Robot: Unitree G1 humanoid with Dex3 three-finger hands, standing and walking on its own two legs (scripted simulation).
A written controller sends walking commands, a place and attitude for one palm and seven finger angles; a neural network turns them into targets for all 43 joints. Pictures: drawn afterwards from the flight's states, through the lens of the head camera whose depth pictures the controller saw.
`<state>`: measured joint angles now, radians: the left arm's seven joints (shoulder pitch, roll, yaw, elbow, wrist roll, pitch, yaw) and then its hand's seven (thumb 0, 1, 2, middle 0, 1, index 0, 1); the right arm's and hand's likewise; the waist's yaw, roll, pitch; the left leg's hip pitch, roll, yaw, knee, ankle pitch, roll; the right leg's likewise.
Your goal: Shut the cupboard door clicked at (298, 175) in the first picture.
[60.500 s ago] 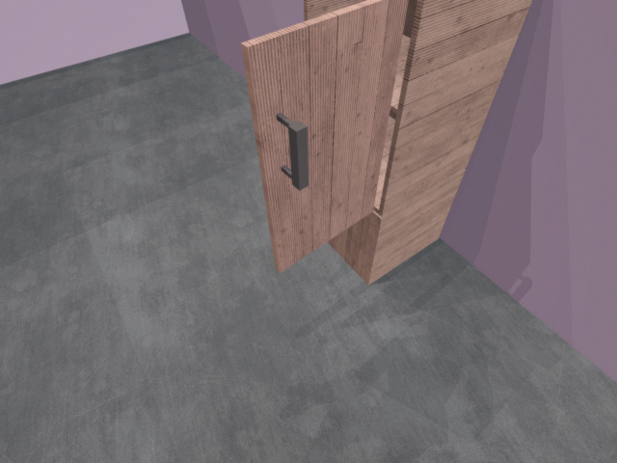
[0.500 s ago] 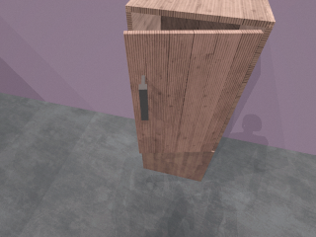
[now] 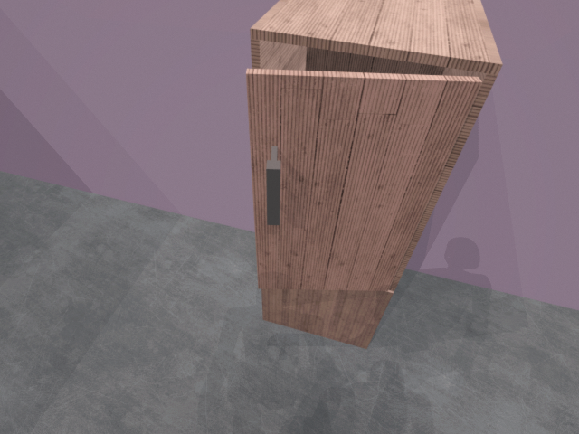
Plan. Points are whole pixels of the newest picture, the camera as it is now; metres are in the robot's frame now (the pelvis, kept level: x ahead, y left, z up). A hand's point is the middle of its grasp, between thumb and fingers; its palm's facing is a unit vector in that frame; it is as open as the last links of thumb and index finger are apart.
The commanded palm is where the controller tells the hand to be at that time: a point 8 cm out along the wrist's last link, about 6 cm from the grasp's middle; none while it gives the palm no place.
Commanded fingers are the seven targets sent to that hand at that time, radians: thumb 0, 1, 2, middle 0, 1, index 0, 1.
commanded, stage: shuffle to correct the standing spot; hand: left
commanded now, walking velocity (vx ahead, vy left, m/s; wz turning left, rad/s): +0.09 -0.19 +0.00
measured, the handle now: (273, 186) +0.51 +0.07 +0.05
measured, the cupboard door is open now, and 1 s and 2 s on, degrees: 16 16 16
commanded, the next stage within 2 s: come to a stop and stand still in 0.74 s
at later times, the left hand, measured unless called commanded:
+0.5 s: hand out of the picture +0.00 +0.11 -0.19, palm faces +0.09 -0.99 -0.11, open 7.4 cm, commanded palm none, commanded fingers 0.00 0.90 0.90 -0.20 -0.30 -0.20 -0.30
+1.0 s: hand out of the picture +0.11 +0.03 -0.17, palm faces +0.09 -0.98 -0.20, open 7.3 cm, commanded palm none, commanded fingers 0.00 0.90 0.90 -0.20 -0.30 -0.20 -0.30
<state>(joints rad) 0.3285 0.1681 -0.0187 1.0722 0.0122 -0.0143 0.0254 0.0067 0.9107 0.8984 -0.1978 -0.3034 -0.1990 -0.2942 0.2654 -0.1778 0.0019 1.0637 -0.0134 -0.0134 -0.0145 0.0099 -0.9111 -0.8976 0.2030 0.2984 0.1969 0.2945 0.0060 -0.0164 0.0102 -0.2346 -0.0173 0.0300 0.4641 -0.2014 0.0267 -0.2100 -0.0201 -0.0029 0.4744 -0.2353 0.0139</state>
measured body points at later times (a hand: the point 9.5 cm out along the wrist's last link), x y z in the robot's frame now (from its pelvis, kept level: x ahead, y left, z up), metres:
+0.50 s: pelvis +0.04 -0.05 -0.01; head +0.06 -0.02 +0.44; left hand +0.00 +0.16 -0.18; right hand +0.06 -0.28 -0.15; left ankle +0.05 +0.05 -0.74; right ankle +0.01 -0.13 -0.74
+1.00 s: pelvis +0.09 -0.14 +0.00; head +0.13 -0.14 +0.45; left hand +0.11 +0.08 -0.16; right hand +0.11 -0.38 -0.16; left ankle +0.07 -0.04 -0.70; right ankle +0.10 -0.25 -0.74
